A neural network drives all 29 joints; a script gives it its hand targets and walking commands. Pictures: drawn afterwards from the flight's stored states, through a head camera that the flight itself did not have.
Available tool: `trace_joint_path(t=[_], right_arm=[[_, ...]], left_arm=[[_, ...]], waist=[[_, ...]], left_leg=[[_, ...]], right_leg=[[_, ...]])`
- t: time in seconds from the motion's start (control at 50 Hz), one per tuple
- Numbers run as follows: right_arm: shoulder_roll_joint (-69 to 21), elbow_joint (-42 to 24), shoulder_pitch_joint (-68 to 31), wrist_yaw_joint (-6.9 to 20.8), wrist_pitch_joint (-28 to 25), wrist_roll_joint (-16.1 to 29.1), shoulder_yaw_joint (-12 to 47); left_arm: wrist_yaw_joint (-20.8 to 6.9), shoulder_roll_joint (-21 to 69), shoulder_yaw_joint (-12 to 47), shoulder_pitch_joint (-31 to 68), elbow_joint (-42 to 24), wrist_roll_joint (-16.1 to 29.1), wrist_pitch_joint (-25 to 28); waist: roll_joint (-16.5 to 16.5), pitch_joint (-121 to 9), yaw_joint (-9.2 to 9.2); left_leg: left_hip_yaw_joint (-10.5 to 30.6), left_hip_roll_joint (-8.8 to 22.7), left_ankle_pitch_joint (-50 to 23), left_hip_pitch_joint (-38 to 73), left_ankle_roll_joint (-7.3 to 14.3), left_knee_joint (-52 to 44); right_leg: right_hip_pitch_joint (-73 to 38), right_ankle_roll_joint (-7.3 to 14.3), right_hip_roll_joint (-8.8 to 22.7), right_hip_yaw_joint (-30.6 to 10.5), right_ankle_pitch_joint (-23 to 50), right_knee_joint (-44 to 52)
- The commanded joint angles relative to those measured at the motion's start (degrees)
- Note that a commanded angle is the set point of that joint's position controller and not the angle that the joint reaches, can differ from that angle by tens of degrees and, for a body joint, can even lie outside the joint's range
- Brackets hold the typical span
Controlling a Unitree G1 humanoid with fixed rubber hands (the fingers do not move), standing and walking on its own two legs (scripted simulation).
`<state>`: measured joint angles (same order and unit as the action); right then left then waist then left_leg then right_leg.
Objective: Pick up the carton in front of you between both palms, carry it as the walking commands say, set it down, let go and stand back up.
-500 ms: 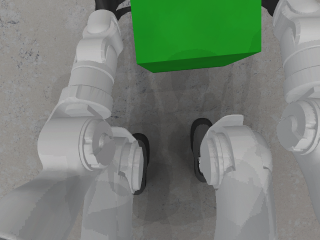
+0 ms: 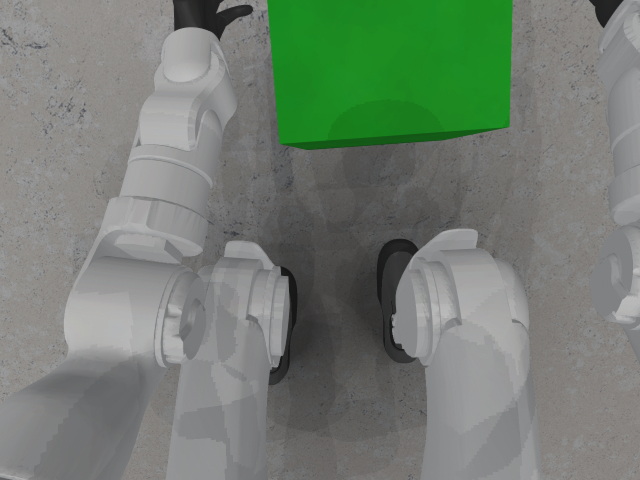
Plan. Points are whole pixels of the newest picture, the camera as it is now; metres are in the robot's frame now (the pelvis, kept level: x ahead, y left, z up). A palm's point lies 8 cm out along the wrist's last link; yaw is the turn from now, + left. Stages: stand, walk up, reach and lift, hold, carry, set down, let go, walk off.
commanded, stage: set down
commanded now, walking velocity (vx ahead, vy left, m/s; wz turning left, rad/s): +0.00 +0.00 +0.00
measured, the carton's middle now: (377, 55) +0.52 -0.09 -0.26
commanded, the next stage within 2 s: let go in 0.86 s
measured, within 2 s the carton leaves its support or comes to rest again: neither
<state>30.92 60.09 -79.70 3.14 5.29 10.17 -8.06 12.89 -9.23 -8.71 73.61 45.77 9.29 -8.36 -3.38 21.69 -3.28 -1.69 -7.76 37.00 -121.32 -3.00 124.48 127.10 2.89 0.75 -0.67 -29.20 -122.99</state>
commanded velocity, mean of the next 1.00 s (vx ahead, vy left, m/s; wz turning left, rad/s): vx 0.00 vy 0.00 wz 0.00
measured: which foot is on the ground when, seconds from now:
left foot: down 0.00-1.00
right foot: down 0.00-1.00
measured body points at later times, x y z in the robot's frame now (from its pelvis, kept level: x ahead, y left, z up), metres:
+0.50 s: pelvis +0.02 +0.00 +0.13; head +0.34 -0.07 +0.43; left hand +0.55 +0.08 +0.01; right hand +0.53 -0.31 +0.01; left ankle +0.10 +0.12 -0.35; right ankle +0.13 -0.11 -0.35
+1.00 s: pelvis +0.05 -0.01 +0.26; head +0.34 -0.07 +0.60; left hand +0.54 +0.09 +0.15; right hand +0.52 -0.32 +0.15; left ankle +0.10 +0.12 -0.35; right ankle +0.13 -0.11 -0.35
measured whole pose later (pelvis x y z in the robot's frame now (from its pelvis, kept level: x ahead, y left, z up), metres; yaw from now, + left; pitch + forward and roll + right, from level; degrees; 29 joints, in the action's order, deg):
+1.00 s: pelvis +0.05 -0.01 +0.26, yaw -4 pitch +43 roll +4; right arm 21.8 51.9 -58.9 7.0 7.9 -4.6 -17.6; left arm 7.7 -2.8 -16.7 50.6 37.1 -3.6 -10.0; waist -1.3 -2.9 -0.6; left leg 1.8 -3.7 22.9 -84.8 -2.2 64.8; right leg 89.8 2.4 -2.6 -1.8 -17.0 -64.3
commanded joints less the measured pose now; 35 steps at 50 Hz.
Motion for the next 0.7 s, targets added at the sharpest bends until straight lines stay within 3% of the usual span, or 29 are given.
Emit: trace_joint_path(t=[0.0,0.1,0.2,0.38,0.5,0.68], right_arm=[[9.4,-9.4,-12.4,0.0,1.2,-2.0,-3.5],[4.8,-5.9,-10.7,1.0,2.1,-3.9,-3.3],[4.0,-4.2,-8.9,1.7,1.9,-6.2,-4.1],[6.1,-11.9,-6.0,2.2,2.9,-7.7,-6.9],[5.3,-15.8,-3.8,3.2,4.3,-7.2,-7.2],[2.3,-13.3,0.9,4.3,3.8,-9.7,-8.4]], left_arm=[[0.9,-4.4,-2.8,11.8,-10.4,-2.8,-0.9],[0.0,-1.9,-6.7,9.4,-5.1,-6.3,-1.7],[-0.8,-0.9,-8.4,7.5,-3.0,-7.8,-1.2],[-0.8,-0.4,-6.1,4.4,-11.5,-6.7,-2.2],[-0.8,-0.1,-5.8,0.7,-16.0,-7.0,-3.5],[-2.5,1.5,-7.8,-5.4,-14.8,-9.1,-2.9]], waist=[[8.3,-82.0,-2.06],[8.4,-70.0,0.33],[8.0,-70.4,0.28],[7.7,-84.0,-1.38],[8.7,-86.5,-0.08],[8.8,-80.6,1.14]], left_leg=[[-5.4,-1.0,-11.7,19.6,-0.2,-15.4],[-5.0,-0.4,-7.4,14.2,0.1,-20.8],[-4.2,0.2,-7.6,15.8,-0.1,-25.3],[-4.3,-0.2,-13.6,25.0,-0.9,-33.9],[-4.2,0.0,-16.5,29.0,-0.9,-40.5],[-3.4,0.7,-18.6,33.1,-1.1,-51.2]], right_leg=[[-58.6,-2.0,-1.3,-0.4,22.8,14.2],[-50.0,-2.7,-1.4,-0.8,15.7,20.0],[-49.4,-3.0,-1.5,-0.6,14.6,24.4],[-62.6,-3.0,-3.0,0.6,23.1,32.2],[-70.9,-3.4,-3.5,0.3,27.2,38.0],[-77.2,-3.6,-3.5,-0.9,29.5,48.4]])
